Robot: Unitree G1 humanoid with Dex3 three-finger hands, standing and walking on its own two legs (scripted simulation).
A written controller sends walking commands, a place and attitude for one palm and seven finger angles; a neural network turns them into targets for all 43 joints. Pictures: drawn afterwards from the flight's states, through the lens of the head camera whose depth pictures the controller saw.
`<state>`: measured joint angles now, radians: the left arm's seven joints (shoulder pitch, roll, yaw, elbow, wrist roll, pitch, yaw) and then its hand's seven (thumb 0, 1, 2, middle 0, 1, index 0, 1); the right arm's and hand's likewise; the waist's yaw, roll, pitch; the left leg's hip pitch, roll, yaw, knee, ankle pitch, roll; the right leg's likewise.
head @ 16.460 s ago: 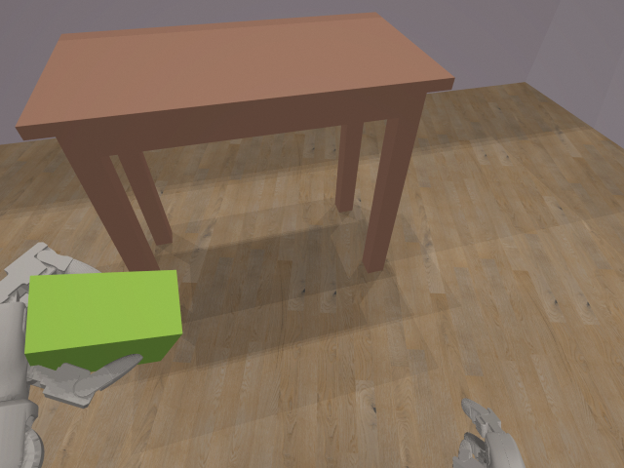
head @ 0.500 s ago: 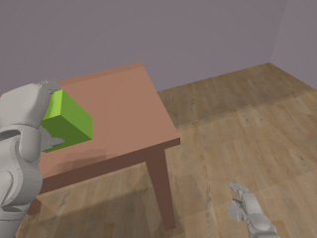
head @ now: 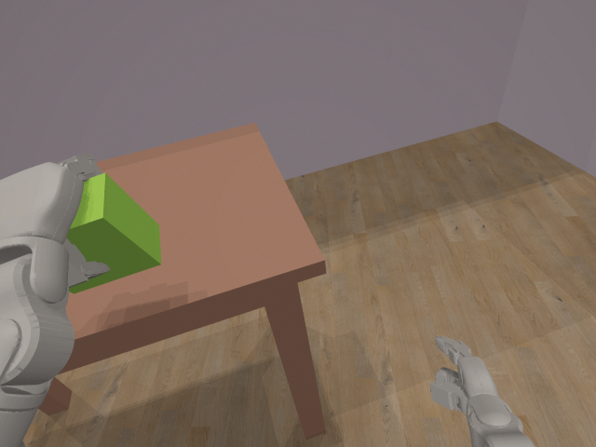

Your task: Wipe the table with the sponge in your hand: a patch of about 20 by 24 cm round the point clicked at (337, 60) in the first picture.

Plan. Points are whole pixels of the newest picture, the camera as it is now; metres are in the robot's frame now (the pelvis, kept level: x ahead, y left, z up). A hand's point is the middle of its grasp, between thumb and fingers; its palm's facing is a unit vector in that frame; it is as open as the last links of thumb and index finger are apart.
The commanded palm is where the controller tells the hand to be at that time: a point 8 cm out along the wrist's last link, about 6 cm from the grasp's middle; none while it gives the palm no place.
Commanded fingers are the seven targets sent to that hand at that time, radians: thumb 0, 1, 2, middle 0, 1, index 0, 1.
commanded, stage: move the sponge above the wiping area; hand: left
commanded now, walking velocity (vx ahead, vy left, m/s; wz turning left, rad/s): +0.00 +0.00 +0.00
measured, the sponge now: (98, 244) +0.26 +0.29 +0.20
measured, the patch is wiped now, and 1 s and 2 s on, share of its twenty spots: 0.00 0.00 0.00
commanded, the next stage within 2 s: none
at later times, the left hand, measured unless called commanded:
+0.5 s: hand (77, 234) +0.26 +0.31 +0.21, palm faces +0.18 +0.01 -0.98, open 10.3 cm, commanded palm +0.22 +0.31 +0.28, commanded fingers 0.00 0.10 1.30 -1.20 -1.60 -1.20 -1.60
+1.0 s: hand (91, 223) +0.30 +0.33 +0.20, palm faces +0.12 +0.01 -0.99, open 10.3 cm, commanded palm +0.25 +0.33 +0.27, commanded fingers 0.00 0.10 1.30 -1.20 -1.60 -1.20 -1.60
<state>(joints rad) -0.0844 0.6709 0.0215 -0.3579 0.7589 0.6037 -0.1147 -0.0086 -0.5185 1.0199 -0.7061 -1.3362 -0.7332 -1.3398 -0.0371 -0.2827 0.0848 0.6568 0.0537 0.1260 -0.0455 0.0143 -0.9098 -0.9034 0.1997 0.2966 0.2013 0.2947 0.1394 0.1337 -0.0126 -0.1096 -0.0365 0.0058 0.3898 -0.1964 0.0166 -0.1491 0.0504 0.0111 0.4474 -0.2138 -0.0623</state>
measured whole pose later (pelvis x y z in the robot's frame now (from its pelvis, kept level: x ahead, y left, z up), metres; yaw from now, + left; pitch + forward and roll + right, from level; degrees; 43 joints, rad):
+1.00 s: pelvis +0.01 +0.01 +0.00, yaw +1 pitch -3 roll +1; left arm -0.26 0.65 -0.05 -0.01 0.86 0.50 -0.19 -0.01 -0.52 1.02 -0.71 -1.34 -0.73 -1.34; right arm 0.02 -0.29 0.08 0.69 0.05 0.09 -0.05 0.01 -0.91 -0.90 0.20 0.30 0.20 0.29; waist 0.11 0.12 -0.01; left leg -0.14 -0.06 -0.01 0.38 -0.20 0.04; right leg -0.17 0.03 0.00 0.43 -0.22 -0.04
